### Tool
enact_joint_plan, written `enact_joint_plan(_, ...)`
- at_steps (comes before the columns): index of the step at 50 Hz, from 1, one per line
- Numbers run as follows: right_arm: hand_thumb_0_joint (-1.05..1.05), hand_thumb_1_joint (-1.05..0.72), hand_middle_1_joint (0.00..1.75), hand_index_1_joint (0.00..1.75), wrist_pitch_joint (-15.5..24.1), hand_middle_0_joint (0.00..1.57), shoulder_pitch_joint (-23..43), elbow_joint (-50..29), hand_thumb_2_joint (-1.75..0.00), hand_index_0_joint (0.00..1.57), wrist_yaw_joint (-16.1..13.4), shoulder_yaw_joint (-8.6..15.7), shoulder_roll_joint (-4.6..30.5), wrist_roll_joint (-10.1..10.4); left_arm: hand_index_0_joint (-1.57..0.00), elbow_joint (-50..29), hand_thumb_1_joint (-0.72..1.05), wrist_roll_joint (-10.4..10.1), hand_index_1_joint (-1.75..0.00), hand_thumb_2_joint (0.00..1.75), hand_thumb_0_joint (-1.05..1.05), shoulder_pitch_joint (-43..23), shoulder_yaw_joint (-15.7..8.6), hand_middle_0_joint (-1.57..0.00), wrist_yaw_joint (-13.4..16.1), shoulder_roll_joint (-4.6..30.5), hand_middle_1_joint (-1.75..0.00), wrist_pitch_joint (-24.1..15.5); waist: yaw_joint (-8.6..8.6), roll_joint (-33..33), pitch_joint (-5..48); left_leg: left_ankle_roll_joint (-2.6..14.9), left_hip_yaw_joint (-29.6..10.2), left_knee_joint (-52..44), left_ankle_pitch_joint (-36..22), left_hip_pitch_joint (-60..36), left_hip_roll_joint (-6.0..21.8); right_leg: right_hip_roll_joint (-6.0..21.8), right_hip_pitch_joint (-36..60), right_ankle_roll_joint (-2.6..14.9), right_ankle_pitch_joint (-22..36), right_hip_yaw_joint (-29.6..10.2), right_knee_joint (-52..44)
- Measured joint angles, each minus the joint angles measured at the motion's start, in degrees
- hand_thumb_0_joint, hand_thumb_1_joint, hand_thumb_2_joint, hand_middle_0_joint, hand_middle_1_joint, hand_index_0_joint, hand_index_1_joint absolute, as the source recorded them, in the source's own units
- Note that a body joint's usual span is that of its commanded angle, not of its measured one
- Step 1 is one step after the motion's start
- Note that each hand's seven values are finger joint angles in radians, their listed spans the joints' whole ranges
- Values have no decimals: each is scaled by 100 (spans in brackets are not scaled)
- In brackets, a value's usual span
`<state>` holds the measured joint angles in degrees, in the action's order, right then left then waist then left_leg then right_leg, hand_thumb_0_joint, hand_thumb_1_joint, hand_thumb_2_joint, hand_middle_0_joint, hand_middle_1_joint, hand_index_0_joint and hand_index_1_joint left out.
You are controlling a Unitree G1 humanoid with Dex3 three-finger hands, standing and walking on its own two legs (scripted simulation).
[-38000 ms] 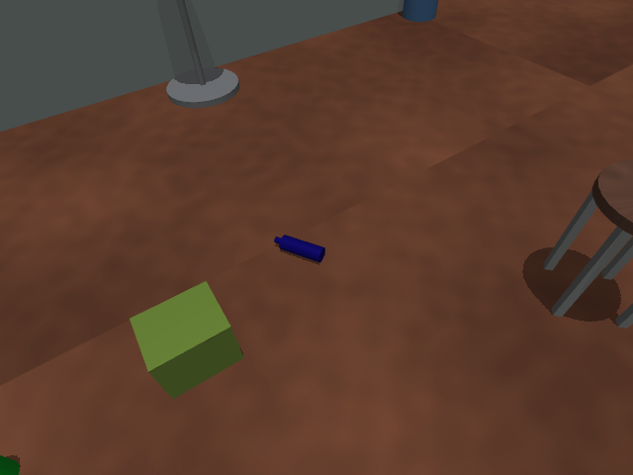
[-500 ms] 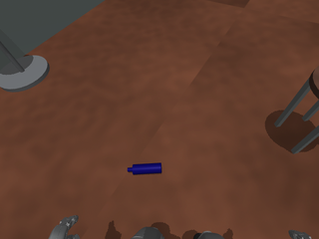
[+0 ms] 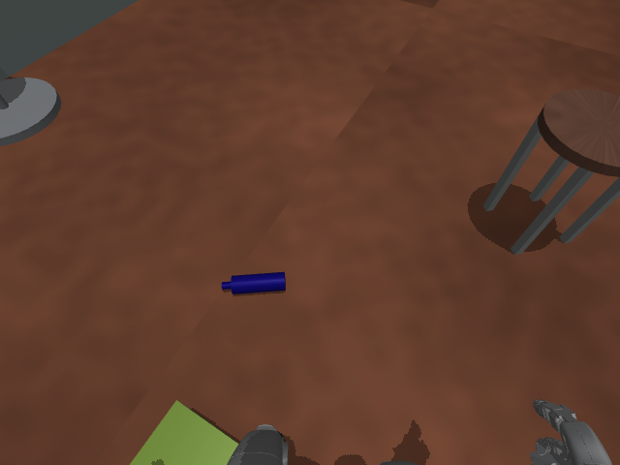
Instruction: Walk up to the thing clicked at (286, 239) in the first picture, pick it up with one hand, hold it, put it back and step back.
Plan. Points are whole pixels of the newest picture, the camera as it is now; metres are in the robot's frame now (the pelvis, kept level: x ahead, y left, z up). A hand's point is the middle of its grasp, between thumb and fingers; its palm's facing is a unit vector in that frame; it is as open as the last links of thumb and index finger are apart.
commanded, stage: step back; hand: left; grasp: from above
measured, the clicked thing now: (253, 283) +0.69 +0.26 -0.72
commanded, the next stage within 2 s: stand in 1.92 s
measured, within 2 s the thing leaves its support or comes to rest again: neither
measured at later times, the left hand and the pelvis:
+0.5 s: hand out of the picture -0.05 +0.24 -0.14, palm faces +0.10 -0.93 -0.37, open 7.4 cm; pelvis -0.17 -0.03 +0.00, yaw +7 degrees
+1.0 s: hand out of the picture -0.29 +0.20 -0.12, palm faces +0.08 -0.89 -0.44, open 7.4 cm; pelvis -0.31 -0.08 +0.01, yaw +4 degrees
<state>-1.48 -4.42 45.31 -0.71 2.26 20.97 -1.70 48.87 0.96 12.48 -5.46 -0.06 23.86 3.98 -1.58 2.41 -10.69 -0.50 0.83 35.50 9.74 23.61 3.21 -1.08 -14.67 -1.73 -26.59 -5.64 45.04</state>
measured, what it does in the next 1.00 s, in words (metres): walks backwards: right foot, then left foot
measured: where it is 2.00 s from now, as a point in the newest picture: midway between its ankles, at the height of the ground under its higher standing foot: outside the picture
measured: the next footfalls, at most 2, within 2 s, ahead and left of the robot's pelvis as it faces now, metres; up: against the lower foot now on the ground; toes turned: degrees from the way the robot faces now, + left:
right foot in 0.02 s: +0.00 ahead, -0.14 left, +0.00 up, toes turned +4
left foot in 0.40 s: -0.13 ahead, +0.08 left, +0.00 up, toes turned +5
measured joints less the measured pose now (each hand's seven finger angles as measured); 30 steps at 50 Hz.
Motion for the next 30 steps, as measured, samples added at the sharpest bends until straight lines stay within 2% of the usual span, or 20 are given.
enact_joint_plan(1, 1, -90, 30, 30, -28, 21, 34, -20, -90, 21, 7, 12, 47, 6, -20, 33, 91, 4, -30, 90, 1, 3, 7, -21, -21, -18, -30, -26, 2, -45, 3, -41, 11, 96, -23, 109, 24, 48, 176, 53, 163, 102, -468)
enact_joint_plan(2, 1, -90, 30, 30, -61, 21, 86, 1, -90, 21, 8, 43, 139, 22, -20, 109, 91, 17, -30, 90, 1, -50, 9, -21, -29, -118, -30, -54, 38, -262, -62, -75, -97, 196, -53, 186, 129, -57, 248, 104, 230, 218, -633)
enact_joint_plan(3, 1, -90, 30, 30, -106, 21, 93, 41, -90, 21, 1, 85, 233, 47, -20, 155, 91, 44, -30, 90, 1, -82, 34, -21, -50, -240, -30, -67, 118, -532, -110, -32, -286, 251, -82, 239, 217, -193, 291, 150, 331, 377, -698)
enact_joint_plan(4, 1, -90, 30, 30, -151, 21, 36, 91, -90, 21, -18, 122, 277, 79, -20, 142, 91, 78, -30, 90, 1, -48, 62, -21, -87, -321, -30, -77, 168, -667, -63, 5, -503, 372, 275, 332, 133, -223, 261, 184, 399, 482, -702)
enact_joint_plan(6, 1, -91, 30, 30, -224, 21, -136, 228, -90, 21, -75, 154, 228, 109, -20, 56, 91, 125, -30, 90, 1, 93, 111, -21, -128, -346, -30, -63, 17, -504, 140, -22, -645, 1214, 1354, 551, -315, -36, 61, 258, 469, 354, -600)
enact_joint_plan(7, 1, -91, 30, 30, -240, 21, -212, 295, -90, 20, -79, 145, 205, 123, -21, 32, 91, 133, -30, 90, 1, 152, 119, -21, -120, -348, -30, -49, -67, -384, 212, -23, -658, 1699, 1588, 607, -524, 69, 1, 279, 548, 241, -641)
enact_joint_plan(9, 1, -91, 30, 30, -217, 21, -389, 352, -90, 20, -66, 128, 223, 148, -21, 30, 91, 140, -30, 90, 1, 181, 120, -21, -83, -382, -30, -25, -59, -304, 320, -1, -793, 2454, 1637, 644, -850, 216, -44, 269, 778, 202, -886)
enact_joint_plan(12, 1, -91, 30, 30, -132, 21, -636, 382, -90, 20, -98, 102, 267, 148, -21, -67, 90, 156, -30, 90, 1, 65, 89, -21, -27, -391, -30, -43, 44, -348, 383, -28, -902, 2893, 1598, 481, -999, 264, -220, 245, 1057, 323, -1097)
enact_joint_plan(15, 1, -91, 30, 30, -111, 21, -769, 460, -90, 20, -130, 81, 256, 133, -21, -309, 90, 164, -30, 90, 1, -154, 77, -21, 49, -351, -30, -104, 102, -400, 272, -104, -814, 2470, 1801, 48, -902, 234, -434, 271, 1214, 494, -1070)
enact_joint_plan(18, 1, -91, 30, 30, -101, 21, -817, 510, -90, 20, -125, 54, 148, 94, -21, -542, 90, 143, -30, 90, 1, -441, 83, -21, 113, -273, -30, -116, 172, -334, 106, -89, -494, 1437, 1918, -454, -670, 280, -674, 274, 1293, 708, -880)
enact_joint_plan(20, 1, -91, 30, 30, -58, 21, -844, 509, -90, 20, -92, 40, 79, 67, -21, -650, 90, 103, -30, 90, 1, -633, 107, -21, 119, -214, -30, -83, 227, -257, 27, -19, -332, 445, 1441, -843, -542, 340, -881, 246, 1288, 847, -629)
enact_joint_plan(22, 1, -91, 30, 30, -46, 21, -731, 575, -90, 20, -73, 36, -119, 17, -21, -650, 91, 63, -30, 90, 0, -817, 96, -21, 112, -103, -30, -22, 140, 171, -183, 128, -124, 163, 1053, -980, -755, 550, -1013, 230, 1308, 653, -373)
enact_joint_plan(23, 1, -91, 30, 30, -50, 21, -715, 563, -90, 20, -40, 6, -171, -7, -20, -614, 91, 36, -30, 90, 0, -829, 93, -21, 112, -107, -30, 14, 86, 265, -194, 164, -44, 168, 1004, -960, -762, 481, -1095, 252, 971, 505, -217)
enact_joint_plan(25, 1, -91, 30, 30, -50, 21, -712, 512, -90, 21, 23, -43, -160, -35, -20, -482, 91, 21, -30, 90, 0, -782, 123, -21, 111, -196, -30, 87, 203, 108, -94, 207, -167, 239, 927, -809, -575, 47, -1287, 241, -48, 273, 661)
enact_joint_plan(26, 1, -91, 30, 30, -40, 21, -708, 500, -90, 21, 19, -49, -153, -49, -20, -412, 91, 15, -30, 90, 0, -754, 139, -21, 93, -226, -30, 118, 266, 24, -39, 209, -254, 194, 843, -758, -482, -160, -1355, 249, -250, 153, 1189)
enact_joint_plan(28, 1, -90, 30, 30, -45, 21, -675, 475, -90, 21, -9, -58, -155, -79, -20, -339, 91, -30, -30, 90, 0, -655, 140, -21, 60, -235, -30, 138, 251, -5, 95, 182, -274, -26, 616, -692, -362, -434, -1420, 274, -240, -130, 2041)
enact_joint_plan(30, 1, -90, 30, 30, -47, 21, -588, 430, -90, 21, -25, -49, -131, -71, -20, -303, 91, -45, -30, 90, 0, -521, 125, -21, 39, -216, -30, 106, 183, 1, 206, 155, -233, -178, 422, -573, -268, -517, -1329, 234, -152, -270, 2450)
